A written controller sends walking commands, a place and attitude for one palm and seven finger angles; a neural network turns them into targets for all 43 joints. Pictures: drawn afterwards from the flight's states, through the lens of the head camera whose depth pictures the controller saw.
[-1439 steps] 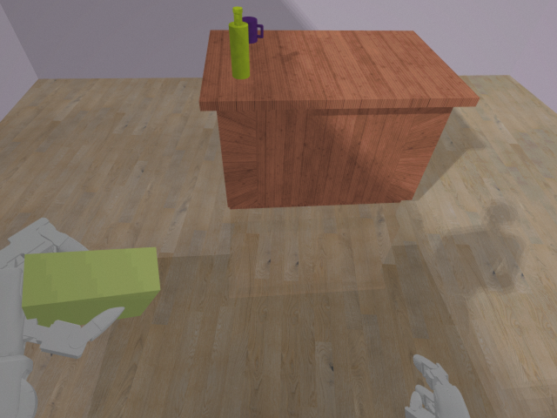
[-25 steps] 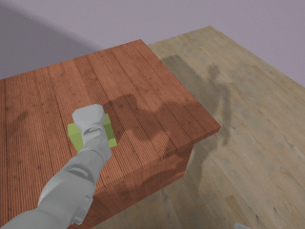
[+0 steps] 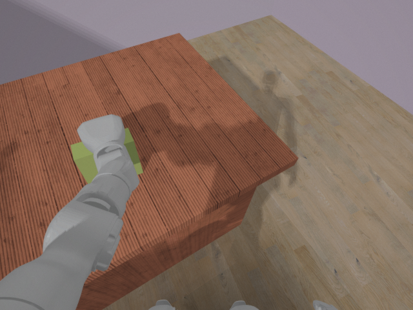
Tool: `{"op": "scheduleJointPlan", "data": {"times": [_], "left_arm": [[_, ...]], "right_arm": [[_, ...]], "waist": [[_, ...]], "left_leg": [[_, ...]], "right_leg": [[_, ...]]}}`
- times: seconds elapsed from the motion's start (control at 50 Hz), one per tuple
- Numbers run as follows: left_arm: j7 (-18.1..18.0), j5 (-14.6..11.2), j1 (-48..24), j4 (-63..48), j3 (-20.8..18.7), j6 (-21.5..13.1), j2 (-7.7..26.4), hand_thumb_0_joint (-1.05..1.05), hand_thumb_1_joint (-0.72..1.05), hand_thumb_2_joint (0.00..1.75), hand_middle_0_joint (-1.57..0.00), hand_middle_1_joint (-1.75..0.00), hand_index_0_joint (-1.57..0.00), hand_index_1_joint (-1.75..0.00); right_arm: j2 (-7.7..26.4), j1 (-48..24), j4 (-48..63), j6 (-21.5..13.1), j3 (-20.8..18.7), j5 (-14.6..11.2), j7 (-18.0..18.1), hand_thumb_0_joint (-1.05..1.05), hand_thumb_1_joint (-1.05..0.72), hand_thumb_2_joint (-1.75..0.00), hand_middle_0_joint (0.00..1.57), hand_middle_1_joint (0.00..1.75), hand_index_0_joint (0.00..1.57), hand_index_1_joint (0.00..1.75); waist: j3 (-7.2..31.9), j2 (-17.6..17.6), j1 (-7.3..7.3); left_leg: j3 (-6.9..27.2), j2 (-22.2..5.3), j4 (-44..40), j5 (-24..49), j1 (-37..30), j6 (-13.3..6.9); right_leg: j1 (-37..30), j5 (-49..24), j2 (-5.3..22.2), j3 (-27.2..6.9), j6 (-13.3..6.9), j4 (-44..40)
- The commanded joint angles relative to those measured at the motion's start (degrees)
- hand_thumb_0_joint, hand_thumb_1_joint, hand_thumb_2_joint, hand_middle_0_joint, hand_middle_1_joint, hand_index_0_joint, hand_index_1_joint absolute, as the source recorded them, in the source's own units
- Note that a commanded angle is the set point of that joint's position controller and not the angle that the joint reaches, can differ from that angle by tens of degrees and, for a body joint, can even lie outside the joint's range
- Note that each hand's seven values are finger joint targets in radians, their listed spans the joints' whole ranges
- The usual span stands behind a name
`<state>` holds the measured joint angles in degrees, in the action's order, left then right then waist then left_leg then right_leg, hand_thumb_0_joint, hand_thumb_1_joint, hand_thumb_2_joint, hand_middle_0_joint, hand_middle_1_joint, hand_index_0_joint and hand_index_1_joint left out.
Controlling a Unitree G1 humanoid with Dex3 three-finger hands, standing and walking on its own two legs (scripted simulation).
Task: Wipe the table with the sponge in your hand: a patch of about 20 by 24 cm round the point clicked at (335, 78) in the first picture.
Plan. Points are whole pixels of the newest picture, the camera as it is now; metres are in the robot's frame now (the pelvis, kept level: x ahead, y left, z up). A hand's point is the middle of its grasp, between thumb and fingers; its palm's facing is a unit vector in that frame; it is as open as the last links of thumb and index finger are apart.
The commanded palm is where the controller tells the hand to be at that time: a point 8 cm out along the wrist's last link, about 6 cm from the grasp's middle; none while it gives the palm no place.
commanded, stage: wipe forward along the third lane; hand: left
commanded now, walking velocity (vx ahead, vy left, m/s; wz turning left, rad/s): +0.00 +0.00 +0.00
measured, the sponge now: (112, 164) +0.44 +0.20 -0.03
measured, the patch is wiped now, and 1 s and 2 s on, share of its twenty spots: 1.00 1.00 1.00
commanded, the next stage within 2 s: wipe back along the third lane in 0.34 s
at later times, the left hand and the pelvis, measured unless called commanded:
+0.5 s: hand (104, 135) +0.50 +0.22 +0.01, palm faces -0.11 +0.00 -0.99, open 9.0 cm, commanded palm +0.48 +0.20 +0.04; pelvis +0.01 +0.02 -0.01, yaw -1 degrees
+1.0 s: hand (106, 145) +0.47 +0.21 +0.01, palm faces -0.08 +0.00 -1.00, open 9.0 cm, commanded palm +0.43 +0.17 +0.04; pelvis +0.04 +0.02 +0.01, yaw +0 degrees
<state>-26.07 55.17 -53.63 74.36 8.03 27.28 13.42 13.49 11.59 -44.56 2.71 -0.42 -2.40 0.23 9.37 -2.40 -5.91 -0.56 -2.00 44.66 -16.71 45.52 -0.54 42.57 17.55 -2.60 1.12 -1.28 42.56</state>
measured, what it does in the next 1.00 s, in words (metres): stands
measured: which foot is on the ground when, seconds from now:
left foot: down 0.00-1.00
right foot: down 0.00-1.00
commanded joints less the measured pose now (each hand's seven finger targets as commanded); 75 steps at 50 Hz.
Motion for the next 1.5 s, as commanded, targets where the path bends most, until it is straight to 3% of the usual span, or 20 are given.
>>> {"op": "scheduleJointPlan", "data": {"times": [0.0, 0.12, 0.16, 0.22, 0.26, 0.4, 0.52, 0.6, 0.64, 0.72, 0.8, 0.84, 0.86, 0.9, 0.98, 1.04, 1.1, 1.28, 1.4, 1.48], "left_arm": [[-1.2, 2.0, -20.8, -3.4, -0.3, 0.9, 10.7, 0.0, 0.1, 1.3, -1.2, -1.6, -1.2, -1.6], [-1.1, 2.5, -22.2, -2.2, -0.9, 0.3, 11.8, 0.0, 0.1, 1.3, -1.2, -1.6, -1.2, -1.6], [-1.1, 2.6, -22.5, -1.9, 0.5, 0.3, 9.6, 0.0, 0.1, 1.3, -1.2, -1.6, -1.2, -1.6], [-1.2, 2.9, -21.7, -1.0, -1.0, 0.2, 10.6, 0.0, 0.1, 1.3, -1.2, -1.6, -1.2, -1.6], [-1.2, 2.5, -23.2, -1.3, 0.7, 0.3, 8.4, 0.0, 0.1, 1.3, -1.2, -1.6, -1.2, -1.6], [-1.7, 3.0, -29.3, 0.6, -3.0, 1.0, 14.9, 0.0, 0.1, 1.3, -1.2, -1.6, -1.2, -1.6], [0.6, 2.4, -23.8, 0.2, 0.6, 1.4, 9.8, 0.0, 0.1, 1.3, -1.2, -1.6, -1.2, -1.6], [1.1, 0.6, -19.4, -1.4, -0.5, 0.7, 8.4, 0.0, 0.1, 1.3, -1.2, -1.6, -1.2, -1.6], [1.1, -0.1, -16.4, -1.9, 1.6, 0.7, 5.0, 0.0, 0.1, 1.3, -1.2, -1.6, -1.2, -1.6], [0.8, -0.9, -13.8, -4.2, 4.8, 1.0, -0.6, 0.0, 0.1, 1.3, -1.2, -1.6, -1.2, -1.6], [0.1, -2.7, -10.9, -6.0, 3.6, 1.3, -1.1, 0.0, 0.1, 1.3, -1.2, -1.6, -1.2, -1.6], [0.0, -2.8, -6.7, -5.8, 4.2, 1.8, -2.3, 0.0, 0.1, 1.3, -1.2, -1.6, -1.2, -1.6], [0.1, -2.9, -6.8, -6.7, 6.3, 1.9, -4.7, 0.0, 0.1, 1.3, -1.2, -1.6, -1.2, -1.6], [0.1, -3.1, -5.4, -8.4, 5.9, 1.7, -5.4, 0.0, 0.1, 1.3, -1.2, -1.6, -1.2, -1.6], [0.1, -2.6, -3.1, -10.3, 8.7, 2.4, -8.5, 0.0, 0.1, 1.3, -1.2, -1.6, -1.2, -1.6], [-0.1, -2.5, 1.1, -12.0, 8.3, 2.7, -8.5, 0.0, 0.1, 1.3, -1.2, -1.6, -1.2, -1.6], [0.3, -2.6, 3.6, -14.8, 10.6, 2.9, -11.7, 0.0, 0.1, 1.3, -1.2, -1.6, -1.2, -1.6], [0.8, -1.3, 5.5, -18.3, 12.9, 5.0, -12.1, 0.0, 0.1, 1.3, -1.2, -1.6, -1.2, -1.6], [1.1, -1.3, 6.3, -20.0, 14.1, 4.3, -14.0, 0.0, 0.1, 1.3, -1.2, -1.6, -1.2, -1.6], [0.6, -1.3, 8.5, -19.9, 14.0, 4.3, -13.2, 0.0, 0.1, 1.3, -1.2, -1.6, -1.2, -1.6]], "right_arm": [[8.8, 2.7, 4.6, -1.7, -2.7, 0.0, 0.1, 0.0, -0.9, -0.9, 0.2, 0.3, 0.2, 0.3], [9.3, 4.9, 4.1, -1.9, -3.1, 0.4, -0.5, 0.0, -0.9, -0.9, 0.2, 0.3, 0.2, 0.3], [9.2, 5.5, 4.0, -1.9, -3.1, 0.6, -0.9, 0.0, -0.9, -0.9, 0.2, 0.3, 0.2, 0.3], [9.6, 6.3, 3.7, -1.9, -3.4, 0.9, -1.3, 0.0, -0.9, -0.9, 0.2, 0.3, 0.2, 0.3], [9.3, 6.4, 3.8, -1.8, -3.4, 1.0, -1.6, 0.0, -0.9, -0.9, 0.2, 0.3, 0.2, 0.3], [10.4, 7.2, 3.0, -2.1, -3.3, 1.1, -1.4, 0.0, -0.9, -0.9, 0.2, 0.3, 0.2, 0.3], [9.6, 7.7, 4.8, -1.5, -3.3, 0.9, -2.2, 0.0, -0.9, -0.9, 0.2, 0.3, 0.2, 0.3], [9.3, 7.3, 5.2, -1.1, -3.6, 0.6, -2.3, 0.0, -0.9, -0.9, 0.2, 0.3, 0.2, 0.3], [8.9, 7.1, 5.3, -0.8, -3.6, 0.5, -2.6, 0.0, -0.9, -0.9, 0.2, 0.3, 0.2, 0.3], [8.2, 5.6, 5.1, -0.3, -3.8, 0.3, -3.2, 0.0, -0.9, -0.9, 0.2, 0.3, 0.2, 0.3], [7.9, 3.7, 5.0, 0.3, -3.8, 0.1, -3.4, 0.0, -0.9, -0.9, 0.2, 0.3, 0.2, 0.3], [7.7, 3.1, 5.2, 0.9, -3.7, 0.0, -3.5, 0.0, -0.9, -0.9, 0.2, 0.3, 0.2, 0.3], [7.5, 2.4, 5.3, 1.1, -3.7, 0.0, -3.6, 0.0, -0.9, -0.9, 0.2, 0.3, 0.2, 0.3], [7.2, 1.1, 5.5, 1.5, -3.9, -0.1, -3.8, 0.0, -0.9, -0.9, 0.2, 0.3, 0.2, 0.3], [6.9, -0.8, 5.7, 2.8, -3.9, -0.1, -4.0, 0.0, -0.9, -0.9, 0.2, 0.3, 0.2, 0.3], [6.8, -2.1, 6.0, 3.8, -4.0, 0.0, -4.2, 0.0, -0.9, -0.9, 0.2, 0.3, 0.2, 0.3], [6.2, -4.6, 7.0, 4.6, -4.1, -0.1, -4.5, 0.0, -0.9, -0.9, 0.2, 0.3, 0.2, 0.3], [6.1, -8.5, 7.8, 7.2, -3.6, -0.1, -4.5, 0.0, -0.9, -0.9, 0.2, 0.3, 0.2, 0.3], [5.6, -10.4, 8.6, 7.6, -3.7, -0.3, -4.3, 0.0, -0.9, -0.9, 0.2, 0.3, 0.2, 0.3], [5.7, -10.7, 8.6, 7.8, -3.5, -0.3, -4.4, 0.0, -0.9, -0.9, 0.2, 0.3, 0.2, 0.3]], "waist": [[18.4, 4.2, -2.0], [18.6, 3.1, -2.51], [18.9, 2.5, -2.86], [19.5, 3.1, -2.74], [19.4, 1.5, -3.13], [18.9, 3.0, -4.86], [22.3, -0.3, -2.95], [23.2, 1.3, -1.71], [22.0, 2.7, -1.38], [19.7, 1.8, -0.69], [19.7, 2.9, 0.72], [19.1, 4.1, 1.5], [18.2, 4.3, 1.03], [18.7, 4.3, 1.84], [16.4, 5.4, 1.82], [17.6, 4.7, 3.29], [17.4, 6.1, 3.68], [14.0, 5.3, 4.2], [13.9, 6.4, 4.67], [12.6, 6.1, 5.21]], "left_leg": [[0.6, 1.1, -3.9, 2.4, -10.8, -1.9], [1.1, 0.9, -2.8, 3.7, -10.7, -1.9], [1.2, 0.8, -2.3, 4.7, -11.1, -1.9], [1.5, 0.5, -1.4, 6.6, -11.3, -1.8], [1.5, 0.5, -1.4, 6.3, -11.5, -1.7], [2.0, 0.4, -0.4, 4.0, -8.2, -2.1], [2.1, 0.3, -0.6, 5.8, -11.6, -1.7], [2.1, 0.1, -1.1, 7.8, -12.7, -1.7], [1.9, 0.1, -1.5, 8.2, -13.5, -1.7], [2.0, -0.1, -3.0, 9.1, -16.2, -1.4], [1.5, 0.1, -4.1, 11.7, -17.3, -1.3], [1.1, 0.3, -4.5, 13.0, -17.8, -1.2], [1.0, 0.3, -4.8, 13.2, -18.4, -1.2], [0.9, 0.1, -5.0, 15.7, -19.7, -1.1], [0.5, 0.4, -5.9, 16.9, -21.4, -1.0], [0.5, 0.5, -5.8, 21.1, -23.2, -0.8], [0.7, 0.4, -6.1, 23.9, -24.7, -0.9], [0.4, 1.4, -7.9, 20.6, -25.7, -0.6], [0.7, 1.6, -8.2, 19.1, -25.8, -0.8], [0.4, 1.9, -8.9, 16.2, -25.1, -0.6]], "right_leg": [[-7.5, -7.0, -0.1, -0.3, -0.1, -6.7], [-5.2, -7.5, -0.6, 0.2, -0.4, -5.6], [-4.1, -8.3, -0.8, 0.7, -0.6, -5.1], [-3.7, -10.1, -1.0, 0.9, -0.8, -4.2], [-2.4, -9.3, -1.1, 1.2, -0.9, -4.0], [-1.3, -7.4, -0.9, 0.7, -0.6, -3.6], [-2.0, -7.2, -1.5, 1.4, -0.9, -3.2], [-4.6, -9.6, -1.5, 1.5, -0.8, -3.6], [-4.6, -9.9, -1.6, 1.9, -0.7, -4.2], [-4.3, -9.8, -1.8, 2.4, -1.0, -5.2], [-8.3, -13.5, -1.4, 2.1, -1.2, -6.0], [-10.0, -15.8, -1.4, 2.3, -1.3, -6.4], [-10.0, -16.2, -1.3, 2.5, -1.2, -6.7], [-11.4, -18.6, -1.2, 2.4, -1.5, -6.7], [-13.0, -20.9, -1.0, 2.6, -1.6, -7.8], [-15.2, -24.8, -0.8, 2.6, -2.0, -7.4], [-16.7, -27.2, -0.5, 2.7, -2.1, -7.7], [-18.7, -25.9, -0.2, 2.7, -2.6, -8.9], [-19.3, -24.5, -0.2, 2.4, -2.9, -9.4], [-19.6, -22.2, -0.1, 2.4, -3.0, -9.7]]}}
